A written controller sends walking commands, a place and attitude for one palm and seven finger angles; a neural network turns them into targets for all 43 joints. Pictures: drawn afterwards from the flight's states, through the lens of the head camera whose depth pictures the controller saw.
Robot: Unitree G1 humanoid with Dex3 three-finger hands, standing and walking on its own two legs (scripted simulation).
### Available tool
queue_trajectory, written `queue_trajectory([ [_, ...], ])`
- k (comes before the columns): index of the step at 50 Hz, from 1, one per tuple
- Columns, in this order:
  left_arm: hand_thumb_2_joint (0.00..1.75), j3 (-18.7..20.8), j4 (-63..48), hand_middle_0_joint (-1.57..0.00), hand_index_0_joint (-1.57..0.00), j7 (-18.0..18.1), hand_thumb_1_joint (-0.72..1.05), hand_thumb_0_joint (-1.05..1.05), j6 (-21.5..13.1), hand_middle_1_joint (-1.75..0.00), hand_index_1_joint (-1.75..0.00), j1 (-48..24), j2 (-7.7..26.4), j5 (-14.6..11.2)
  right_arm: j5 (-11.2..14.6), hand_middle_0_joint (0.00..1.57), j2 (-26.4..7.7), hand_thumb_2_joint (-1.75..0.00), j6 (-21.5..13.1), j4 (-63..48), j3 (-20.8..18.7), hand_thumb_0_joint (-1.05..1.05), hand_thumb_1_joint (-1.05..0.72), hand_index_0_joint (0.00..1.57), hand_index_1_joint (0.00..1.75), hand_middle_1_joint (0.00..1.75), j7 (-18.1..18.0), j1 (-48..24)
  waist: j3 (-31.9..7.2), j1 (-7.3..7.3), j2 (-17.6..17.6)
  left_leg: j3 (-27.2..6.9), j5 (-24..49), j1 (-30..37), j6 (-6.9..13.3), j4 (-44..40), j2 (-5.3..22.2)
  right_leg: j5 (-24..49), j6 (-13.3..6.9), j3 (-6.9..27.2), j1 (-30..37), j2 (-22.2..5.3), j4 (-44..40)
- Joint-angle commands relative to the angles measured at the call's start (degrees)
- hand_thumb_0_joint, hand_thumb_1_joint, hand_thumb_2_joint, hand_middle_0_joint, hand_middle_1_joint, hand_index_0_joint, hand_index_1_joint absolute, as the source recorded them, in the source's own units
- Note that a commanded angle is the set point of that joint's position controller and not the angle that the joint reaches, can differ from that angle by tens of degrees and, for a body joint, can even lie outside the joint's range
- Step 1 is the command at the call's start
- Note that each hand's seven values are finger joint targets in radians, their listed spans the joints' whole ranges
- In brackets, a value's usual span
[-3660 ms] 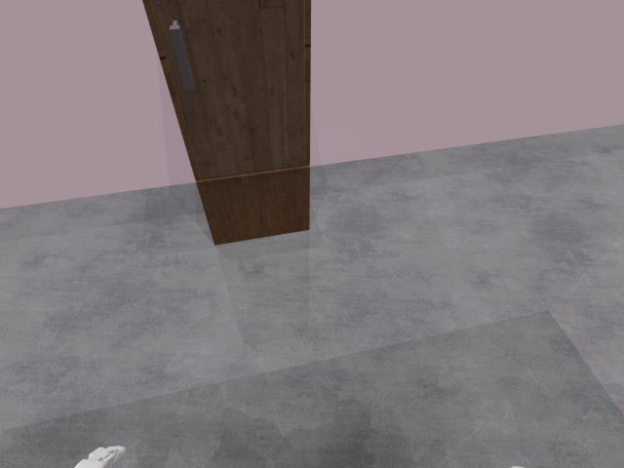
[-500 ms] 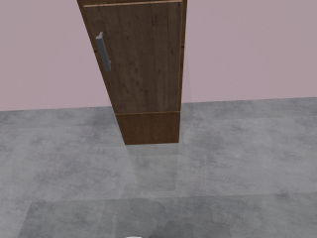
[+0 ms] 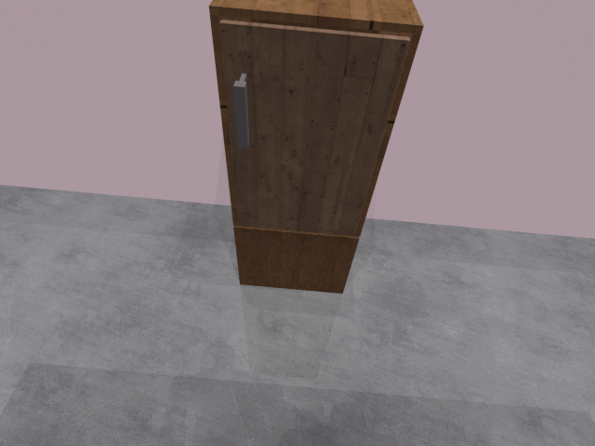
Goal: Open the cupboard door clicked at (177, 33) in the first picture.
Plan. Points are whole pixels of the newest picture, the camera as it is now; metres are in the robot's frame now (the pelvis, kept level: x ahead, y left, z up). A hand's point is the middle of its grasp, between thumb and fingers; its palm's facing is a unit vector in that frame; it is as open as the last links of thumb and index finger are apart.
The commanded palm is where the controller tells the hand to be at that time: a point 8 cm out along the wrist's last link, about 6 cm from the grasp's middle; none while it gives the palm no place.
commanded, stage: take the last steps up to it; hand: left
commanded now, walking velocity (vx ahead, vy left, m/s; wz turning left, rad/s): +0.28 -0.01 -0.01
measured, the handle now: (243, 111) +0.75 +0.18 +0.04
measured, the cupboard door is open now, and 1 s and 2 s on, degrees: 0 0 0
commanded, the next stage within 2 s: come to a stop and stand still in 0.36 s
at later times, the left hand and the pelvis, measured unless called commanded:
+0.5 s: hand (210, 399) +0.22 +0.15 -0.17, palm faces +0.06 -0.98 -0.21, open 7.2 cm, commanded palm none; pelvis +0.15 -0.03 +0.00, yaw +1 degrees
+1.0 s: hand (196, 413) +0.20 +0.17 -0.18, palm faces +0.03 -0.96 -0.26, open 7.4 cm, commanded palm none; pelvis +0.16 -0.03 -0.01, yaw -1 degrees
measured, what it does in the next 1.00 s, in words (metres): walks ahead: right foot, then left foot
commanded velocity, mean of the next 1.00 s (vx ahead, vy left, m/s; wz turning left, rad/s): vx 0.02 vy -0.01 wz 0.00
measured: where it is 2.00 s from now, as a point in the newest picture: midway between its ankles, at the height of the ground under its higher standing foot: outside the picture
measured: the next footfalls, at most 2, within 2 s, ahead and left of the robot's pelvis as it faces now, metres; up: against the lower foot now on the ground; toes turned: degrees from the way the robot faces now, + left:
right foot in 0.28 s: +0.23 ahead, -0.13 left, +0.00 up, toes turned -8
left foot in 0.62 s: +0.28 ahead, +0.11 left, +0.00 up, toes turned +7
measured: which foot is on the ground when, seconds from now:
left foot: down 0.00-0.30, up 0.32-0.60, down 0.62-1.00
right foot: up 0.00-0.26, down 0.28-0.66, up 0.68-0.98, down 1.00-1.00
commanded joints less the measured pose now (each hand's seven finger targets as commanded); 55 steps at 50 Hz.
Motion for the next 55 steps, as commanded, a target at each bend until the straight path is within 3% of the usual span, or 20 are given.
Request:
queue_trajectory([
  [1, 0.90, 0.6, -5.9, -0.20, -0.20, -0.2, 0.90, 0.00, -1.9, -0.30, -0.30, -5.2, 0.9, 0.0, 0.4, 0.20, -6.5, -0.90, -0.9, 1.7, -0.3, 0.00, -0.90, 0.20, 0.30, 0.30, -0.7, 7.8, 4.5, -1.68, 7.9, -12.6, 9.6, 4.5, 8.1, -17.7, 14.1, 6.4, 0.8, 2.1, -12.5, -2.6, 1.5],
  [9, 0.90, 0.7, -9.9, -0.20, -0.20, -0.4, 0.90, 0.00, -2.0, -0.30, -0.30, -14.0, 1.2, -0.4, -0.2, 0.20, -7.6, -0.90, -0.5, 5.0, -0.9, 0.00, -0.90, 0.20, 0.30, 0.30, -0.5, 10.0, 6.9, -2.16, 8.9, -9.1, 15.1, 2.4, 7.9, -14.4, 14.0, 8.9, 0.0, -0.7, -4.2, -0.2, -17.7],
  [12, 0.90, 1.5, -8.0, -0.20, -0.20, -0.2, 0.90, 0.00, -2.8, -0.30, -0.30, -7.5, 3.2, -0.2, -0.1, 0.20, -7.2, -0.90, -0.1, 5.7, -0.7, 0.00, -0.90, 0.20, 0.30, 0.30, -0.4, 10.0, 3.2, 1.34, 4.4, -6.5, 19.4, -1.1, 5.4, -2.9, 11.2, 12.4, -1.4, -3.1, 11.2, 3.4, -26.3],
  [13, 0.90, 2.2, -5.9, -0.20, -0.20, 0.1, 0.90, 0.00, -3.5, -0.30, -0.30, -0.1, 5.8, 0.1, 0.4, 0.20, -6.3, -0.90, -0.4, 5.6, -0.5, 0.00, -0.90, 0.20, 0.30, 0.30, -0.2, 10.0, -0.9, 4.74, -0.2, -3.8, 17.7, -6.2, 3.4, 8.1, 8.0, 13.5, -2.8, 1.3, 22.5, 0.4, -29.2],
  [14, 0.90, 3.6, -4.1, -0.20, -0.20, 0.8, 0.90, 0.00, -4.3, -0.30, -0.30, 6.9, 11.8, 0.3, 1.0, 0.20, -3.1, -0.90, -0.7, 4.5, 0.0, 0.00, -0.90, 0.20, 0.30, 0.30, 0.3, 12.3, -7.7, 6.10, -13.1, 0.8, 0.2, -17.9, 0.5, 25.9, 0.7, 16.6, -8.3, 21.2, 34.5, -14.3, -34.3],
  [15, 0.90, 3.5, -3.6, -0.20, -0.20, 1.1, 0.90, 0.00, -4.2, -0.30, -0.30, 10.4, 14.4, -0.9, 1.1, 0.20, -4.0, -0.90, -0.4, 2.5, 0.1, 0.00, -0.90, 0.20, 0.30, 0.30, 0.2, 10.1, -9.4, 6.37, -11.9, -3.5, -18.0, -23.3, 0.1, 39.4, -1.7, 22.5, -13.3, 31.6, 35.0, -21.4, -40.4],
  [16, 0.90, 3.5, -4.6, -0.20, -0.20, 1.4, 0.90, 0.00, -4.3, -0.30, -0.30, 5.6, 13.8, -1.0, 1.1, 0.20, -3.8, -0.90, -0.1, 2.4, -0.4, 0.00, -0.90, 0.20, 0.30, 0.30, 0.2, 8.1, -8.6, 5.11, -9.7, -8.0, -15.2, -24.4, 0.3, 45.1, 0.7, 16.4, -14.1, 31.1, 29.2, -20.8, -41.6],
  [18, 0.90, 2.1, -7.6, -0.20, -0.20, 2.0, 0.90, 0.00, -3.9, -0.30, -0.30, -5.0, 8.4, -1.0, 0.5, 0.20, -3.1, -0.90, 0.9, 2.4, -0.5, 0.00, -0.90, 0.20, 0.30, 0.30, 0.6, 5.5, 0.5, 1.19, -1.3, -9.6, -6.0, -23.7, 0.0, 44.6, 5.0, 7.0, -11.6, 20.8, 14.6, -16.8, -44.9],
  [22, 0.90, 0.6, -8.0, -0.20, -0.20, 2.1, 0.90, 0.00, -4.4, -0.30, -0.30, -9.1, 4.6, -0.3, 0.1, 0.20, -0.3, -0.90, 2.7, 3.8, 0.0, 0.00, -0.90, 0.20, 0.30, 0.30, 1.0, 10.4, 1.8, -3.59, -5.0, -5.9, -1.7, -14.4, -2.2, 30.9, 4.9, 12.6, -8.5, 7.1, 3.5, -10.6, -47.2],
  [26, 0.90, 0.5, -8.0, -0.20, -0.20, 2.2, 0.90, 0.00, -3.5, -0.30, -0.30, -9.1, 5.0, -0.4, 0.5, 0.20, 0.5, -0.90, 2.7, 2.6, 1.2, 0.00, -0.90, 0.20, 0.30, 0.30, 0.6, 6.9, 0.6, -2.25, -3.3, -4.8, 0.3, -9.6, -3.3, 15.4, 3.1, 21.0, -8.9, 5.4, 5.2, -9.1, -44.0],
  [29, 0.90, 0.2, -7.0, -0.20, -0.20, 2.6, 0.90, 0.00, -2.2, -0.30, -0.30, -9.8, 5.3, -1.0, 0.8, 0.20, -1.2, -0.90, 2.3, 3.8, 1.5, 0.00, -0.90, 0.20, 0.30, 0.30, 0.1, 8.1, -1.0, -3.25, -2.4, -5.0, 12.7, 0.3, -3.7, -0.6, 2.4, 21.6, -5.2, 2.3, 5.8, -5.6, -36.3],
  [31, 0.90, -0.3, -6.7, -0.20, -0.20, 2.7, 0.90, 0.00, -1.1, -0.30, -0.30, -5.6, 3.2, -1.4, 0.8, 0.20, -6.5, -0.90, 1.6, 2.3, 0.7, 0.00, -0.90, 0.20, 0.30, 0.30, -0.3, 5.1, -1.1, -0.73, 7.4, -12.1, 28.9, 0.5, -0.3, -4.7, 10.3, 13.0, -0.9, 1.6, 6.1, -1.0, -31.8],
  [33, 0.90, -0.3, -6.3, -0.20, -0.20, 2.8, 0.90, 0.00, 0.0, -0.30, -0.30, -4.5, 2.8, -1.3, 0.8, 0.20, -8.5, -0.90, 2.0, 1.3, 0.4, 0.00, -0.90, 0.20, 0.30, 0.30, -1.0, 1.3, 1.4, -0.12, 16.2, -16.4, 32.1, -5.1, 3.7, -10.1, 14.5, 4.3, 1.0, -0.4, 8.7, 1.6, -25.8],
  [38, 0.90, 0.4, -7.2, -0.20, -0.20, 2.4, 0.90, 0.00, 0.9, -0.30, -0.30, -5.1, 4.2, -0.8, 0.3, 0.20, -11.4, -0.90, 3.2, -0.3, -1.6, 0.00, -0.90, 0.20, 0.30, 0.30, -2.3, -0.1, -6.0, -2.03, 11.4, -16.0, 51.2, 7.8, 10.0, -5.3, 18.4, -8.2, 1.0, 4.3, -1.1, 2.4, -6.5],
  [44, 0.90, 1.1, -9.3, -0.20, -0.20, 2.2, 0.90, 0.00, 1.6, -0.30, -0.30, -6.0, 2.9, -0.9, 0.1, 0.20, -11.8, -0.90, 4.0, -2.1, -2.7, 0.00, -0.90, 0.20, 0.30, 0.30, -1.8, -3.2, -7.9, -2.18, 11.7, -14.0, 37.7, 4.1, 9.0, -5.5, 17.1, -5.8, 1.2, 4.5, 1.6, 2.5, -9.3],
  [48, 0.90, 0.7, -7.1, -0.20, -0.20, 2.4, 0.90, 0.00, 0.5, -0.30, -0.30, 0.4, 2.7, -0.6, 0.5, 0.20, -9.6, -0.90, 4.2, -2.4, -2.1, 0.00, -0.90, 0.20, 0.30, 0.30, -0.5, -5.4, -6.4, 0.80, 8.6, -10.9, 8.6, -7.9, 3.7, -4.3, 10.9, 8.3, 0.9, 1.9, 15.9, 2.8, -31.4],
  [50, 0.90, 0.5, -8.0, -0.20, -0.20, 2.7, 0.90, 0.00, -0.6, -0.30, -0.30, -3.8, 8.8, 0.1, 1.2, 0.20, -3.1, -0.90, 4.9, -3.5, -0.6, 0.00, -0.90, 0.20, 0.30, 0.30, 0.6, -5.0, 0.4, -1.04, -10.7, -5.2, -7.6, -13.8, -2.8, 4.6, 0.9, -6.3, -4.3, 19.8, 7.8, -11.5, -47.3],
  [51, 0.90, 0.7, -9.5, -0.20, -0.20, 2.5, 0.90, 0.00, -0.5, -0.30, -0.30, -6.8, 10.8, -0.1, 0.8, 0.20, -4.7, -0.90, 5.3, -3.6, -0.7, 0.00, -0.90, 0.20, 0.30, 0.30, 1.1, -5.9, 1.1, -0.45, -8.7, -6.5, -8.2, -9.6, -2.6, 9.4, 0.8, -18.1, -6.8, 22.3, -0.4, -14.4, -51.5],
  [52, 0.90, 1.1, -10.0, -0.20, -0.20, 2.8, 0.90, 0.00, -0.7, -0.30, -0.30, -8.7, 11.4, 0.0, 0.5, 0.20, -5.0, -0.90, 5.8, -3.5, -0.8, 0.00, -0.90, 0.20, 0.30, 0.30, 1.2, -6.8, 4.0, -0.11, -12.8, -7.4, -7.7, -11.2, -2.4, 13.4, 0.9, -20.5, -6.7, 24.3, -3.2, -13.3, -53.1],
  [55, 0.90, 0.7, -9.9, -0.20, -0.20, 2.5, 0.90, 0.00, -1.3, -0.30, -0.30, -10.7, 9.1, -0.2, 0.3, 0.20, -5.4, -0.90, 5.2, -0.3, -0.7, 0.00, -0.90, 0.20, 0.30, 0.30, 1.4, -2.0, 5.3, -1.58, -6.9, -8.1, -2.8, -12.9, -2.0, 18.0, 0.6, -5.6, -6.4, 17.5, 2.1, -10.2, -48.6],
])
